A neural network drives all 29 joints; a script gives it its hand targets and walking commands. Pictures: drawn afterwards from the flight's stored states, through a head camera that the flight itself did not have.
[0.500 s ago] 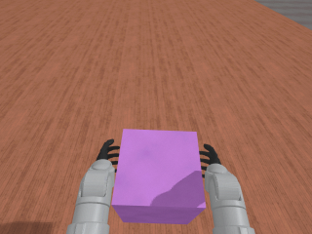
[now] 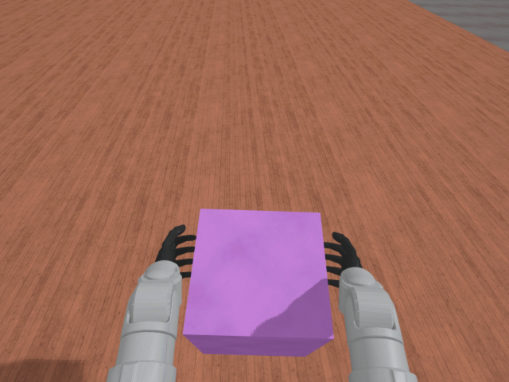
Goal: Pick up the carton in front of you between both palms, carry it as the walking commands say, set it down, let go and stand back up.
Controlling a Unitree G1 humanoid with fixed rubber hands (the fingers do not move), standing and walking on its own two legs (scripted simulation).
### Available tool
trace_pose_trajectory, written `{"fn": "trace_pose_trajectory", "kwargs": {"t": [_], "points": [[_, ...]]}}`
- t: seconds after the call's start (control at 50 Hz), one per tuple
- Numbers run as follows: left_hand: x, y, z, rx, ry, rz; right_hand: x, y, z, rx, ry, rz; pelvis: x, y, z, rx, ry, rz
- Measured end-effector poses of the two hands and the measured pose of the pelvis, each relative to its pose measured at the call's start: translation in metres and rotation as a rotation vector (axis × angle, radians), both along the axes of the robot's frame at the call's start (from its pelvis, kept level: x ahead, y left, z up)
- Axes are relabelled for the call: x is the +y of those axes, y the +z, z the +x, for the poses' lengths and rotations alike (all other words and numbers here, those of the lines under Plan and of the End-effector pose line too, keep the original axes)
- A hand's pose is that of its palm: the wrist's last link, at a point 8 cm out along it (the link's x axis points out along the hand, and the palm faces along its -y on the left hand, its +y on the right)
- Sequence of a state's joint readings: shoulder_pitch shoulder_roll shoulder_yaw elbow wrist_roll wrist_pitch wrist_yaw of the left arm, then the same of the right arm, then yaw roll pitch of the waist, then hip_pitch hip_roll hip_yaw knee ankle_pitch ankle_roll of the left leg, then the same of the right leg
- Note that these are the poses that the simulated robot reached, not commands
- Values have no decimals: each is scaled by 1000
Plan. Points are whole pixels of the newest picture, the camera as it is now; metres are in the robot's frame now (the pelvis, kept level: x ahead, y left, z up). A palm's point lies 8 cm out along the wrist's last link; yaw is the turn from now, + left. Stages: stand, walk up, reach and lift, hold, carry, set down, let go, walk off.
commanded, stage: carry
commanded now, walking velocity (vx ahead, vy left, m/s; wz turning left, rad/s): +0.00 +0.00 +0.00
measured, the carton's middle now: (257, 288) +0.32 +0.00 -0.06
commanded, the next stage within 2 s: hold in 0.76 s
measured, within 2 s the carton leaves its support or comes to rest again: neither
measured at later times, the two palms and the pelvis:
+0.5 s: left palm (160, 275) +0.28 +0.16 +0.04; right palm (346, 281) +0.28 -0.14 +0.04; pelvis -0.01 +0.01 +0.00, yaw +0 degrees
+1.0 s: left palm (135, 291) +0.25 +0.19 +0.05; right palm (329, 280) +0.28 -0.11 +0.05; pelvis -0.02 +0.01 +0.01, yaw +6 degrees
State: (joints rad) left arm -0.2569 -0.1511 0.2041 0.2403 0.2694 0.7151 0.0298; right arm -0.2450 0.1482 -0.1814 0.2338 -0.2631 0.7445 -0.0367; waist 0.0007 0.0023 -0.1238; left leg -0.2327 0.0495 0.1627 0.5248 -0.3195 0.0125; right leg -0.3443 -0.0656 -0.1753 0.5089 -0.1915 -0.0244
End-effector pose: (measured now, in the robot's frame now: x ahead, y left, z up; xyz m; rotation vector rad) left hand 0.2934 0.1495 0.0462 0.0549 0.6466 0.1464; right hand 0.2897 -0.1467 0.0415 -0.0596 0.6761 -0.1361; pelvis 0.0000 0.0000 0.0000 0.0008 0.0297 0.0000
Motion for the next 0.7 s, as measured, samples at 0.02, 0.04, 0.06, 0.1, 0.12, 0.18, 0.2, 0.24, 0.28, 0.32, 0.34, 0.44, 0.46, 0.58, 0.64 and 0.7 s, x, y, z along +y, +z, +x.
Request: {"fn": "trace_pose_trajectory", "kwargs": {"t": [0.02,0.04,0.06,0.1,0.12,0.18,0.2,0.24,0.28,0.32,0.34,0.44,0.46,0.58,0.64,0.7], "points": [[0,-1,-1,3,0,0,0,-1,-1,2,0,-1,0,0,-1,0,0,0],[1,-1,-2,5,0,1,1,-1,-2,4,0,-2,1,0,-1,-1,0,0],[1,-1,-3,6,0,1,1,-1,-3,5,0,-2,1,0,-2,-1,0,0],[1,-2,-4,6,1,2,2,-2,-4,5,0,-3,1,0,-3,-1,0,0],[2,-2,-5,6,2,2,2,-1,-4,5,-1,-3,2,0,-4,0,0,0],[3,-1,-6,4,2,2,3,-1,-5,2,-2,-3,3,0,-5,0,0,-1],[3,-1,-6,3,2,2,3,-1,-6,2,-2,-3,3,0,-6,0,0,-1],[4,-1,-6,2,2,2,4,-1,-6,0,-2,-3,4,0,-6,1,0,-1],[4,-1,-7,2,2,2,5,-1,-6,0,-2,-3,4,0,-7,1,1,-1],[5,-1,-7,2,2,1,5,-1,-7,0,-3,-3,5,0,-7,1,1,-1],[5,-1,-7,3,2,1,6,-1,-7,0,-3,-3,6,0,-7,1,1,-1],[7,-2,-9,4,2,1,8,-1,-8,1,-2,-3,7,-1,-8,1,1,-2],[8,-2,-9,4,2,1,8,-1,-8,1,-2,-3,8,-1,-8,1,1,-2],[10,-2,-10,5,3,1,10,-1,-9,1,-2,-3,10,-1,-9,1,1,-2],[12,-3,-10,5,3,1,12,-1,-9,1,-2,-3,11,-1,-10,1,2,-3],[13,-3,-10,5,4,0,13,-2,-9,0,-2,-3,12,-1,-10,1,2,-3]]}}
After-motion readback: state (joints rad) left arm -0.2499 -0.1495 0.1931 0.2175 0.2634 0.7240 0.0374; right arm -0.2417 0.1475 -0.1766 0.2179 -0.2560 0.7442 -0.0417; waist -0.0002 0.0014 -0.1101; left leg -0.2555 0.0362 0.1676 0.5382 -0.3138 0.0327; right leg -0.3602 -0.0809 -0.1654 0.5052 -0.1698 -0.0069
